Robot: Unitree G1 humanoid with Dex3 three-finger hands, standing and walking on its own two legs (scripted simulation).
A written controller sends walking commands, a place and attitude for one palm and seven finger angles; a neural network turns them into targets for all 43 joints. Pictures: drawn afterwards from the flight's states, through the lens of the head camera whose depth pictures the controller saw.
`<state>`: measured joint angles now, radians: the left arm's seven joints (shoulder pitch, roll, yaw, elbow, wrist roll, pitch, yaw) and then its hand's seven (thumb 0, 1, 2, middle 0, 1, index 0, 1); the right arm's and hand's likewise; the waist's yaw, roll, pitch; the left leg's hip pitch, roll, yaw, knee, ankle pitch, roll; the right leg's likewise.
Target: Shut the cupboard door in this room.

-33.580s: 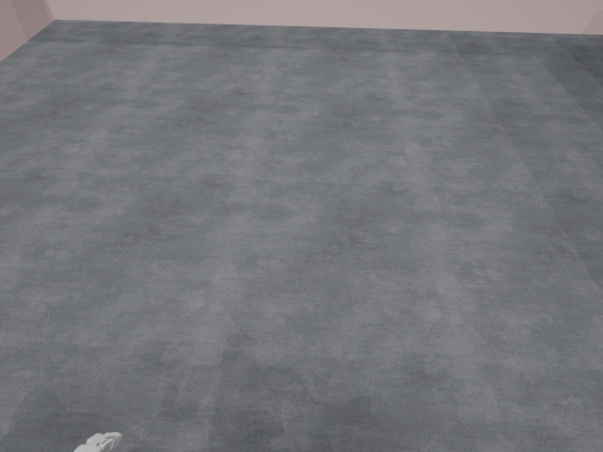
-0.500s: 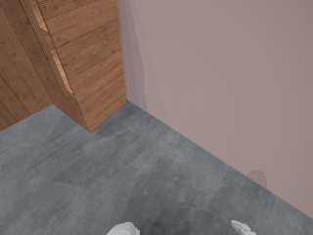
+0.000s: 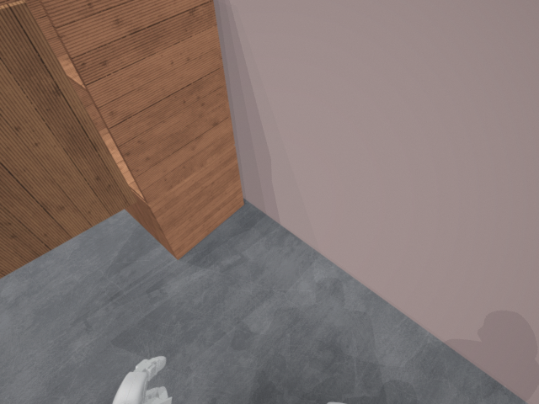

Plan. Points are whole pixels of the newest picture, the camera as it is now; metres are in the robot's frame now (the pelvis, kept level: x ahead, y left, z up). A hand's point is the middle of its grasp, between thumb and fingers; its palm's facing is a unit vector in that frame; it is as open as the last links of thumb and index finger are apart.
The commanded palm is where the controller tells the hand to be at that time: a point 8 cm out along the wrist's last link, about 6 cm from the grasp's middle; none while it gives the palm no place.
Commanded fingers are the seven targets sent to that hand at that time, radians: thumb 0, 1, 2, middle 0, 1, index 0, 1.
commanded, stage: turn to face it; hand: left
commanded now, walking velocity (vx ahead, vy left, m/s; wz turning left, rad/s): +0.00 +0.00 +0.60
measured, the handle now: out of the picture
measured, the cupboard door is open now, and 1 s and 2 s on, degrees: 82 82 82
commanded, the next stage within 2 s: take the last steps up to it in 1.04 s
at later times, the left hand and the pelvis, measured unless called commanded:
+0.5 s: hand out of the picture -0.05 +0.26 -0.18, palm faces +0.37 -0.89 -0.25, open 7.4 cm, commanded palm none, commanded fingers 0.00 0.90 0.90 -0.20 -0.30 -0.20 -0.30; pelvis +0.00 +0.04 +0.00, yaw +19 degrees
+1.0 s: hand out of the picture +0.03 +0.24 -0.14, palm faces +0.49 -0.83 -0.27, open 7.4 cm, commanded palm none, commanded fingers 0.00 0.90 0.90 -0.20 -0.30 -0.20 -0.30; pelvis +0.01 +0.01 +0.01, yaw +31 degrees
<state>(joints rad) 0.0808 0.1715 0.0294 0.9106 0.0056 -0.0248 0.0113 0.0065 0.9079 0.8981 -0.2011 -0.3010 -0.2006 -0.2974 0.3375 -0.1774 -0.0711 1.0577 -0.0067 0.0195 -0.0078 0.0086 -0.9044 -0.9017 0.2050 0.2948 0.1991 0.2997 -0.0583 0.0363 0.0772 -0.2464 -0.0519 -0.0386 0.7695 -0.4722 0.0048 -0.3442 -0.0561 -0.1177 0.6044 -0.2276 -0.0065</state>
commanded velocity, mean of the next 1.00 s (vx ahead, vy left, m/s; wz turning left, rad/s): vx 0.00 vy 0.00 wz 0.47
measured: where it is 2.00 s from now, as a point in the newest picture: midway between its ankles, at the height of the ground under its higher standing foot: outside the picture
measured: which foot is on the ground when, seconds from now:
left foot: up 0.00-0.38, down 0.40-0.98, up 1.00-1.00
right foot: down 0.00-0.40, up 0.42-0.96, down 0.98-1.00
